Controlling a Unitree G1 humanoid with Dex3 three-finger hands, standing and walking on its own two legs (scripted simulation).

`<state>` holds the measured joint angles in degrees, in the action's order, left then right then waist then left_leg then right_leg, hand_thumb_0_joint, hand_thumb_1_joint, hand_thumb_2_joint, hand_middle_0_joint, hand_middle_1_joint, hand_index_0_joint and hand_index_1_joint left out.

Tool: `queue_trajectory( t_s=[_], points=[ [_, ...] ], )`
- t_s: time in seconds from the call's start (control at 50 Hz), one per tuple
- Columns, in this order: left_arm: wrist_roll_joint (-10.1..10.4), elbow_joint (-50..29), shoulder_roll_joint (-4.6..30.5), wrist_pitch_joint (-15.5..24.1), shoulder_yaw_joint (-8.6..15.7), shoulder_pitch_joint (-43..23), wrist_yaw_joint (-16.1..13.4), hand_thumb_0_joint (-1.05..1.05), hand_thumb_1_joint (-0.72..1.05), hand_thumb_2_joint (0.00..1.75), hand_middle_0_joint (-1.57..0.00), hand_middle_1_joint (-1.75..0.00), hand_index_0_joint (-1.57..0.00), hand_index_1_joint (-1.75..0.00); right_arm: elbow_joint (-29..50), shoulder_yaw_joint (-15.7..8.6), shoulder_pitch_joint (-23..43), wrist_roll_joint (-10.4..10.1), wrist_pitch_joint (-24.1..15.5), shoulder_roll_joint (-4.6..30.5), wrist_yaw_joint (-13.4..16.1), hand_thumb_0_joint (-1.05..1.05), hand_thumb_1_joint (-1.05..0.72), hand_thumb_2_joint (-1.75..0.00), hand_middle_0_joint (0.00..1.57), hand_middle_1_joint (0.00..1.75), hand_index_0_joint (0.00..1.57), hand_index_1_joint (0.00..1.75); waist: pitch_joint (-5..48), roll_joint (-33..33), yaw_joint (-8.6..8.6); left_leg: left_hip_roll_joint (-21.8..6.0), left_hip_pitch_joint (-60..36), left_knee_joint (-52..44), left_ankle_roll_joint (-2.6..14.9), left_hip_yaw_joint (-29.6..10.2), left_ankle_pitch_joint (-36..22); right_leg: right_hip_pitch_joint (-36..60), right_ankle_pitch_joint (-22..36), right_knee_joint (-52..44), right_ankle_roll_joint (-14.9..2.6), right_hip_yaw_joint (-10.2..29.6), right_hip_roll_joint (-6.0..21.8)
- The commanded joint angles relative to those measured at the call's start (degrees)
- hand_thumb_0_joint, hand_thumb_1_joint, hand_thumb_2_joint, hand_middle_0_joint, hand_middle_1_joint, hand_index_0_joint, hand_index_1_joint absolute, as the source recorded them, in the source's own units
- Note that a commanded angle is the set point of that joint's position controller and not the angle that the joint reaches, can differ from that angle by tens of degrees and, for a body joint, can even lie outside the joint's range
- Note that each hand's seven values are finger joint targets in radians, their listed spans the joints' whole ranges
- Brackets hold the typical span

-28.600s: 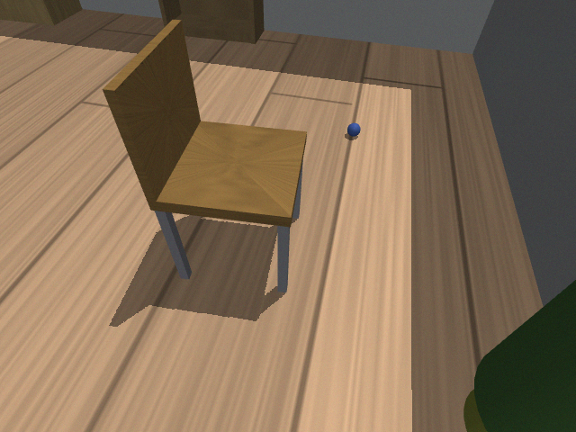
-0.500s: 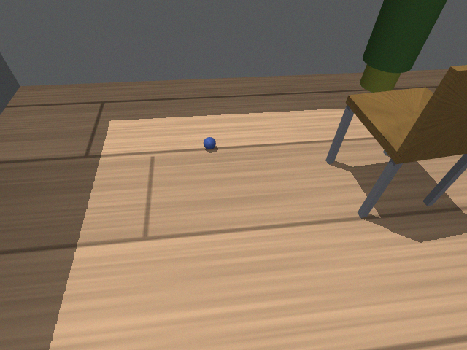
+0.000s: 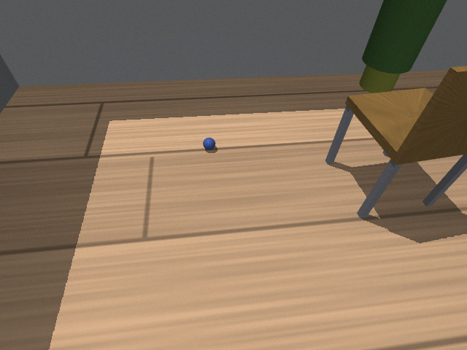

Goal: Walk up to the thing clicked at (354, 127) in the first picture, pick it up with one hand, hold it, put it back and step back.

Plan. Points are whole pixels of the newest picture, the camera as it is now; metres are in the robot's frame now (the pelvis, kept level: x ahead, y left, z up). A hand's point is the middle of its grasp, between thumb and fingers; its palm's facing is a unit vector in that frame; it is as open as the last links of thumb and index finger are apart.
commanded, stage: stand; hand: left
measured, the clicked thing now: (209, 143) +1.43 +0.13 -0.74
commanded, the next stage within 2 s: walk up in 0.38 s
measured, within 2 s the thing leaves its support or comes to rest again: neither
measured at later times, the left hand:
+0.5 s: hand out of the picture +0.08 +0.26 -0.15, palm faces -0.07 -0.93 -0.35, open 7.4 cm
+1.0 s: hand (128, 339) +0.19 +0.20 -0.14, palm faces +0.00 -0.93 -0.37, open 7.4 cm
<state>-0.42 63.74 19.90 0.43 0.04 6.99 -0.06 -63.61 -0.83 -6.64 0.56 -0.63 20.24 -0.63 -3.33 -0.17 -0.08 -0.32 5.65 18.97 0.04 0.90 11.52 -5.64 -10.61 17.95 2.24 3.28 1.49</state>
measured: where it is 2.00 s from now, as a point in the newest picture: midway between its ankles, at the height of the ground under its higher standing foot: (242, 269)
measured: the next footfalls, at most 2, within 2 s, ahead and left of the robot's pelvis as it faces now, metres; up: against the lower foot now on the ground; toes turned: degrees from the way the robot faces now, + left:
right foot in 0.66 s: +0.15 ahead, -0.19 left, +0.00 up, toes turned -8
left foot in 1.12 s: +0.38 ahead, +0.08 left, +0.00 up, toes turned +4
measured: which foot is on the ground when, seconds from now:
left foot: down 0.00-0.68, up 0.70-1.00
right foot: down 0.00-0.42, up 0.44-0.64, down 0.66-1.00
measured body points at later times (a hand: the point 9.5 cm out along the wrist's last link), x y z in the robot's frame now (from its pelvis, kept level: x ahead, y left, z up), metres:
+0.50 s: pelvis +0.00 -0.01 +0.00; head +0.01 -0.01 +0.45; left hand +0.08 +0.31 -0.13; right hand +0.06 -0.32 -0.13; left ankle -0.01 +0.12 -0.75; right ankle -0.01 -0.14 -0.72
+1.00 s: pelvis +0.16 -0.07 -0.01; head +0.16 -0.08 +0.44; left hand +0.19 +0.25 -0.12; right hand +0.22 -0.40 -0.13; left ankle +0.28 +0.07 -0.71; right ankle +0.11 -0.18 -0.75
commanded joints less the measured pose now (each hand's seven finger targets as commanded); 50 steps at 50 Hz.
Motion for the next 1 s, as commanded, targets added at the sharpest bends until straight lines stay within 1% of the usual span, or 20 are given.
queue_trajectory(
  t_s=[0.0,0.34,0.36,0.38,0.4,0.42,0.46,0.52,0.58,0.62,0.64,0.66,0.68,0.7,0.72,0.74,0.76,0.8,0.86,0.98],
  points=[
    [-0.1,-3.0,12.3,1.1,2.2,-1.2,-0.7,0.0,0.9,0.9,-0.2,-0.3,-0.2,-0.3,3.0,-2.1,1.4,-0.2,-1.2,12.1,1.0,0.0,-0.9,-0.9,0.2,0.3,0.2,0.3,5.3,0.5,-0.12,-7.2,-1.7,-2.7,1.26,-5.1,-12.1,0.4,11.8,-1.2,-3.18,3.0,5.6],
    [-0.1,-3.3,12.3,1.1,2.0,-0.9,-0.6,0.0,0.9,0.9,-0.2,-0.3,-0.2,-0.3,2.9,-2.2,1.5,-0.1,-1.2,12.2,1.0,0.0,-0.9,-0.9,0.2,0.3,0.2,0.3,4.4,0.2,0.07,-7.3,-1.4,-3.1,1.35,-5.0,-9.6,-0.4,9.6,-1.5,-3.15,3.2,5.5],
    [-1.2,-7.0,17.4,1.6,5.2,0.8,1.2,0.0,0.9,0.9,-0.2,-0.3,-0.2,-0.3,6.3,-6.0,-2.2,0.9,-2.3,17.8,-0.3,0.0,-0.9,-0.9,0.2,0.3,0.2,0.3,10.3,1.5,-1.11,-6.9,-6.7,-1.0,5.44,-6.7,21.4,-4.6,-17.2,5.6,-5.07,1.0,1.0],
    [-1.7,-7.5,16.5,1.5,5.2,-2.7,1.8,0.0,0.9,0.9,-0.2,-0.3,-0.2,-0.3,4.7,-7.1,-5.9,1.3,-2.4,19.3,-0.8,0.0,-0.9,-0.9,0.2,0.3,0.2,0.3,5.6,5.1,-3.53,-10.4,-9.8,-5.6,7.71,-12.1,33.6,-17.4,-22.8,11.9,-4.56,-1.7,-0.7],
    [-2.0,-9.4,15.4,1.2,5.4,-6.3,2.5,0.0,0.9,0.9,-0.2,-0.3,-0.2,-0.3,5.1,-8.3,-7.7,1.4,-2.5,20.6,-0.9,0.0,-0.9,-0.9,0.2,0.3,0.2,0.3,-0.6,10.3,-5.51,-17.9,-9.7,-12.1,11.15,-20.6,38.0,-28.5,-18.8,24.2,-3.54,-4.2,-1.5],
    [-2.4,-11.0,15.7,1.3,5.6,-7.8,2.6,0.0,0.9,0.9,-0.2,-0.3,-0.2,-0.3,6.1,-8.7,-8.4,1.5,-2.8,21.1,-1.0,0.0,-0.9,-0.9,0.2,0.3,0.2,0.3,-5.0,7.8,-5.65,-23.3,-6.7,-13.4,14.03,-25.2,34.1,-33.8,-18.1,29.5,-3.4,-0.1,1.2],
    [-1.5,-10.8,15.5,2.0,5.6,-4.6,3.4,0.0,0.9,0.9,-0.2,-0.3,-0.2,-0.3,7.8,-8.0,-6.4,1.3,-3.6,18.9,-1.1,0.0,-0.9,-0.9,0.2,0.3,0.2,0.3,-4.7,4.7,-2.59,-20.9,-4.5,-13.5,13.56,-20.8,29.0,-32.1,-14.5,30.8,-3.58,2.0,3.6],
    [-1.2,-10.6,15.1,2.0,6.0,0.8,5.1,0.0,0.9,0.9,-0.2,-0.3,-0.2,-0.3,11.7,-8.2,-0.9,1.9,-3.6,19.0,-1.8,0.0,-0.9,-0.9,0.2,0.3,0.2,0.3,-1.8,11.0,0.24,-17.2,0.2,-12.0,11.58,-11.3,23.7,-21.7,-12.7,23.6,-2.78,-2.3,3.8],
    [-1.4,-10.0,15.0,2.4,6.9,3.8,5.3,0.0,0.9,0.9,-0.2,-0.3,-0.2,-0.3,12.9,-8.2,0.6,2.3,-3.0,17.8,-2.1,0.0,-0.9,-0.9,0.2,0.3,0.2,0.3,-0.9,10.8,1.89,-12.7,8.9,-6.0,9.61,-4.2,21.6,-7.9,-7.0,16.0,-2.63,-6.2,1.7],
    [-1.5,-6.6,16.2,3.0,7.9,13.6,4.3,0.0,0.9,0.9,-0.2,-0.3,-0.2,-0.3,14.1,-7.4,1.8,2.0,-2.3,15.6,-2.1,0.0,-0.9,-0.9,0.2,0.3,0.2,0.3,1.8,2.0,6.72,-8.9,20.2,8.8,7.61,0.1,25.7,9.0,-2.2,11.4,-2.94,-8.5,-0.8],
    [-1.7,-5.0,19.0,3.5,9.3,20.8,3.2,0.0,0.9,0.9,-0.2,-0.3,-0.2,-0.3,14.4,-6.0,-0.1,2.3,-2.1,12.4,-2.3,0.0,-0.9,-0.9,0.2,0.3,0.2,0.3,5.2,-9.3,9.8,-4.7,28.3,25.3,6.31,3.7,27.3,19.6,-10.4,9.4,-3.33,-5.9,-0.1],
    [-2.2,-6.0,25.0,3.9,10.9,26.0,2.1,0.0,0.9,0.9,-0.2,-0.3,-0.2,-0.3,16.5,-4.5,0.3,1.4,-2.1,8.7,-2.4,0.0,-0.9,-0.9,0.2,0.3,0.2,0.3,3.8,-22.4,12.46,3.6,39.3,44.3,3.15,1.5,26.5,16.8,-36.8,-6.2,-6.88,23.9,14.9],
    [-1.8,-9.1,26.3,4.2,9.7,17.6,2.3,0.0,0.9,0.9,-0.2,-0.3,-0.2,-0.3,16.2,-5.9,-0.2,0.9,-1.6,13.6,-2.0,0.0,-0.9,-0.9,0.2,0.3,0.2,0.3,0.2,-12.8,7.81,1.2,35.5,48.6,2.34,-8.8,20.5,3.4,-48.7,-15.4,-12.47,40.5,24.0],
    [-1.0,-12.0,25.7,4.4,9.4,9.7,2.3,0.0,0.9,0.9,-0.2,-0.3,-0.2,-0.3,14.6,-6.7,-1.9,0.3,-1.7,17.2,-2.1,0.0,-0.9,-0.9,0.2,0.3,0.2,0.3,-4.9,-5.7,4.04,-1.8,34.0,48.8,2.42,-11.2,15.3,-2.9,-47.7,-15.4,-13.83,36.3,23.5],
    [-0.6,-12.9,23.2,4.7,8.8,5.9,2.2,0.0,0.9,0.9,-0.2,-0.3,-0.2,-0.3,12.8,-7.0,-4.8,-0.1,-1.8,17.8,-2.4,0.0,-0.9,-0.9,0.2,0.3,0.2,0.3,-5.8,-4.9,1.5,-3.2,32.7,47.7,2.08,-10.6,11.1,-3.8,-40.2,-13.7,-12.25,27.5,19.3],
    [-0.6,-13.4,21.3,4.8,8.3,4.3,1.9,0.0,0.9,0.9,-0.2,-0.3,-0.2,-0.3,11.5,-6.8,-7.4,-0.3,-1.9,17.4,-2.5,0.0,-0.9,-0.9,0.2,0.3,0.2,0.3,-4.9,-5.9,0.06,-3.9,29.7,45.0,1.54,-10.0,8.1,-5.1,-33.8,-12.6,-10.7,20.4,16.1],
    [-0.5,-13.5,20.0,4.9,8.0,4.3,1.9,0.0,0.9,0.9,-0.2,-0.3,-0.2,-0.3,10.5,-6.6,-9.6,-0.4,-1.8,16.7,-2.7,0.0,-0.9,-0.9,0.2,0.3,0.2,0.3,-3.8,-6.8,-0.57,-4.1,26.8,42.3,1.2,-9.5,6.5,-6.5,-28.4,-12.0,-11.19,15.6,14.9],
    [-0.5,-13.3,18.8,5.5,7.6,5.9,2.0,0.0,0.9,0.9,-0.2,-0.3,-0.2,-0.3,10.0,-6.9,-11.1,0.1,-1.4,15.9,-3.5,0.0,-0.9,-0.9,0.2,0.3,0.2,0.3,-2.9,-6.9,-0.27,-3.4,24.4,39.1,-0.01,-8.5,3.5,-7.5,-22.8,-11.7,-11.12,8.7,12.8],
    [-0.5,-14.3,19.5,6.0,8.2,6.7,1.5,0.0,0.9,0.9,-0.2,-0.3,-0.2,-0.3,12.3,-7.0,-8.3,0.8,-1.4,15.3,-4.2,0.0,-0.9,-0.9,0.2,0.3,0.2,0.3,-4.3,-6.1,0.71,-3.9,27.3,32.2,-1.28,-7.6,1.5,-5.7,-22.8,-12.4,-12.79,6.6,14.0],
    [-0.6,-15.0,19.7,5.9,8.8,10.2,2.0,0.0,0.9,0.9,-0.2,-0.3,-0.2,-0.3,16.5,-6.4,-0.9,1.3,-2.2,13.7,-5.1,0.0,-0.9,-0.9,0.2,0.3,0.2,0.3,-3.8,-3.9,3.5,-6.5,25.4,17.1,-0.12,-1.6,-2.5,1.3,-11.3,-7.2,-12.3,-0.3,12.5]
  ],
)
